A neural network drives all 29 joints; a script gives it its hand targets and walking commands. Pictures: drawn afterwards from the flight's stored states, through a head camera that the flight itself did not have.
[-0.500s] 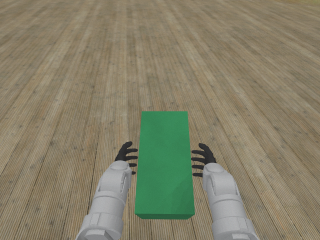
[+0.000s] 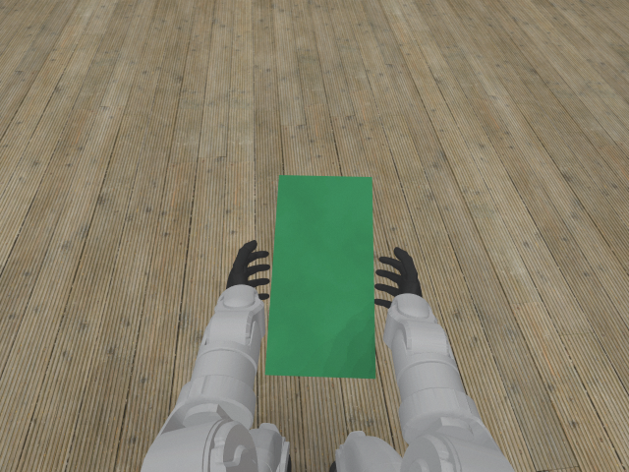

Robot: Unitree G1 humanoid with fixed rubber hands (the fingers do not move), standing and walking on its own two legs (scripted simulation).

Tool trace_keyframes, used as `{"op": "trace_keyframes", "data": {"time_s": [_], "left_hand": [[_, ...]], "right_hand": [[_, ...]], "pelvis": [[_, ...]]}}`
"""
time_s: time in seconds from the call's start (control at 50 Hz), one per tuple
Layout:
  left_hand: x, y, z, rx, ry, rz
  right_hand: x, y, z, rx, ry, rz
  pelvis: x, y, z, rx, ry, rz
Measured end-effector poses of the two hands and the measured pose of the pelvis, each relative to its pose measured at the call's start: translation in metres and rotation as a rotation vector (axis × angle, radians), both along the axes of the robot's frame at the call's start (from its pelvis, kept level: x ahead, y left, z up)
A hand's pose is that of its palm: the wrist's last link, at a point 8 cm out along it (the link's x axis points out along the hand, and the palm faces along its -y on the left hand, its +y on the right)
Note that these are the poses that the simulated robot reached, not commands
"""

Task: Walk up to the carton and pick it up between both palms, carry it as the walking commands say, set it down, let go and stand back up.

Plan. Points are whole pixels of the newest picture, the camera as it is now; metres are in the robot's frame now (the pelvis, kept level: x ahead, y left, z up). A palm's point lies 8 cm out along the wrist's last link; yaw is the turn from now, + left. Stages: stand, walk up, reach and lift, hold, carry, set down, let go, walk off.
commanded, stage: set down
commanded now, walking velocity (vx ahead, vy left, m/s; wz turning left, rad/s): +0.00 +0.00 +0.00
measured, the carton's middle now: (322, 281) +0.41 +0.00 -0.10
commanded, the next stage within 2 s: none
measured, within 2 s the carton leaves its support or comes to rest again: neither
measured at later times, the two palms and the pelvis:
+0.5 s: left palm (252, 300) +0.38 +0.12 -0.12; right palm (386, 307) +0.37 -0.11 -0.12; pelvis +0.01 +0.00 -0.06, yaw +1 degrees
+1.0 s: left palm (255, 299) +0.42 +0.12 -0.20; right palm (373, 312) +0.40 -0.10 -0.20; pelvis -0.01 +0.02 -0.13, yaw +0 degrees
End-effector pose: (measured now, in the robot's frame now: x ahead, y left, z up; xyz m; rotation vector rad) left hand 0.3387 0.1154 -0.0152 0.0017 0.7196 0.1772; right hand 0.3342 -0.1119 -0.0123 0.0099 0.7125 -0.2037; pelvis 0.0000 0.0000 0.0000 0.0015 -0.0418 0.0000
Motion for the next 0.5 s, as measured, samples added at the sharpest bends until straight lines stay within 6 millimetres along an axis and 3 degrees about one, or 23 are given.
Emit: {"op": "trace_keyframes", "data": {"time_s": [0.32, 0.5], "left_hand": [[0.029, 0.004, -0.072, -0.003, -0.051, 0.034], [0.040, 0.000, -0.103, -0.019, -0.057, 0.034]], "right_hand": [[0.035, 0.006, -0.072, -0.006, -0.045, -0.003], [0.040, 0.003, -0.106, -0.005, -0.044, -0.030]], "pelvis": [[-0.001, 0.000, -0.039, -0.021, 0.245, 0.018], [0.007, 0.004, -0.063, -0.027, 0.345, 0.013]]}}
